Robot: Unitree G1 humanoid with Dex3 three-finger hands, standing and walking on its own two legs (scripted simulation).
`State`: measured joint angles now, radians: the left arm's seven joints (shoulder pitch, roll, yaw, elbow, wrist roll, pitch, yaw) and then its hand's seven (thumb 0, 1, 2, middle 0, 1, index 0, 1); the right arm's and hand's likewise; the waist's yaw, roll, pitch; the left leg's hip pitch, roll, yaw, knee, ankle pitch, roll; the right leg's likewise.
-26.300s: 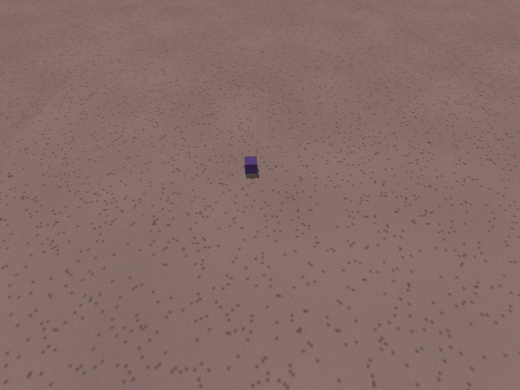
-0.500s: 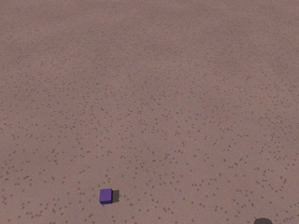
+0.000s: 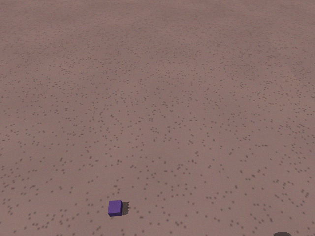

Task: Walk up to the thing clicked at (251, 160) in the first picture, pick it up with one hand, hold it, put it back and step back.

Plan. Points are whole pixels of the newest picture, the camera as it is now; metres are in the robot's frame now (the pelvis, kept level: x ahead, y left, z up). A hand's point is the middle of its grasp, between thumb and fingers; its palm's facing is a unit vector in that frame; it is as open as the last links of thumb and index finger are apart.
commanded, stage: walk up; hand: left
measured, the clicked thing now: (115, 208) +0.41 +0.28 -0.74
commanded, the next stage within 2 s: none
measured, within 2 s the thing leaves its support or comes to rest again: neither
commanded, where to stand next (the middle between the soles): +0.04 +0.01 m, yaw +4 degrees
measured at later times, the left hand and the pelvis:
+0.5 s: hand out of the picture +0.08 +0.25 -0.16, palm faces -0.02 -0.94 -0.35, open 7.4 cm; pelvis +0.01 -0.01 +0.00, yaw +0 degrees
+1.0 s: hand out of the picture -0.04 +0.23 -0.14, palm faces +0.07 -0.89 -0.44, open 7.4 cm; pelvis -0.08 -0.04 -0.01, yaw +5 degrees
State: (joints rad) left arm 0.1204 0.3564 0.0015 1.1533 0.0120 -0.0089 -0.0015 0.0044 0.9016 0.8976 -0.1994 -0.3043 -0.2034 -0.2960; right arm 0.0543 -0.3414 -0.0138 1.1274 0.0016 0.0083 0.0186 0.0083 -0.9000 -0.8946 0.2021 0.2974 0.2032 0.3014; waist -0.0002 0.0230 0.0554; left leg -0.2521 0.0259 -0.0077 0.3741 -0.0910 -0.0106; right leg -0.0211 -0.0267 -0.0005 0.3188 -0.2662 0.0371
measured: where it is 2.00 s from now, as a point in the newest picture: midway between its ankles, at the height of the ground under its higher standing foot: outside the picture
